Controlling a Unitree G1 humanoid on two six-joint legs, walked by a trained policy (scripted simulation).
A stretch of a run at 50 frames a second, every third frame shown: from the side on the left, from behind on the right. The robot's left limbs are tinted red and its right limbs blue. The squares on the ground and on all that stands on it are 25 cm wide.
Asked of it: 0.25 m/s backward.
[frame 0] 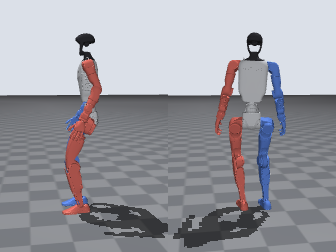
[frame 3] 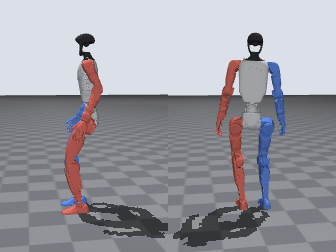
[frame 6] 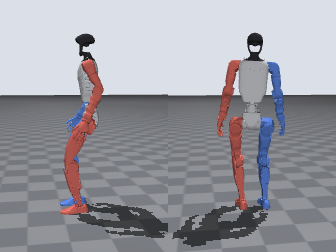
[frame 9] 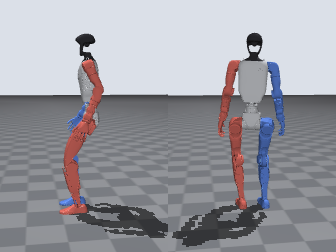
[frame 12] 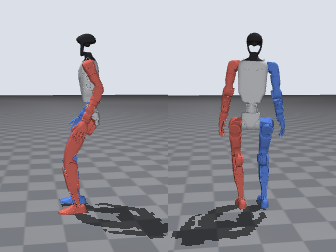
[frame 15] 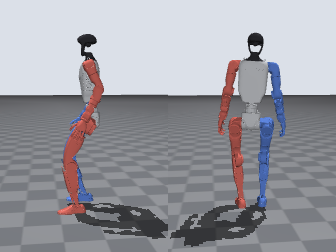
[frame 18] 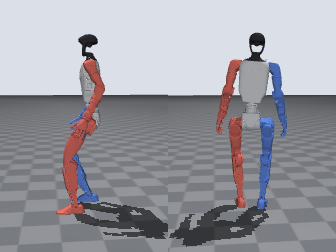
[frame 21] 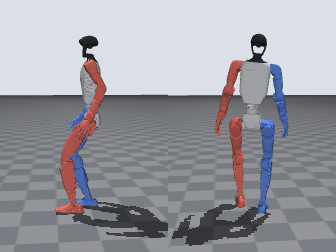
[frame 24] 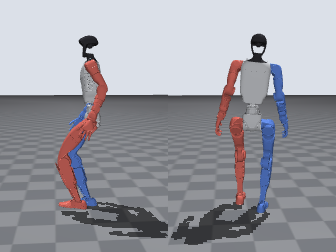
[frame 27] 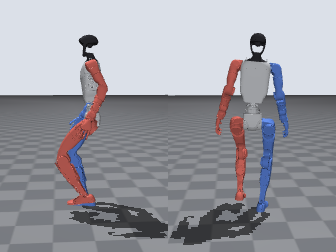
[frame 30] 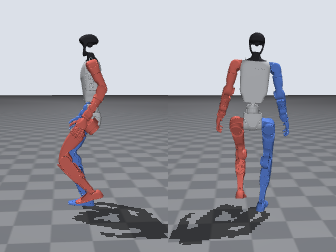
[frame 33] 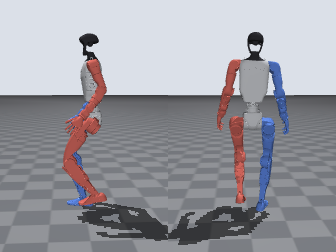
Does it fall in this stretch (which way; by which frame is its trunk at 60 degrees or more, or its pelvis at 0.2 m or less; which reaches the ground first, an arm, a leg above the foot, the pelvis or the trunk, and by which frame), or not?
no
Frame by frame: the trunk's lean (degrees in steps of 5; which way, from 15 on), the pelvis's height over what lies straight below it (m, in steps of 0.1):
0: 5, 0.8
3: 5, 0.8
6: 5, 0.8
9: 5, 0.8
12: 5, 0.8
15: 5, 0.8
18: 5, 0.8
21: 5, 0.7
24: 5, 0.7
27: 5, 0.7
30: 5, 0.8
33: 5, 0.8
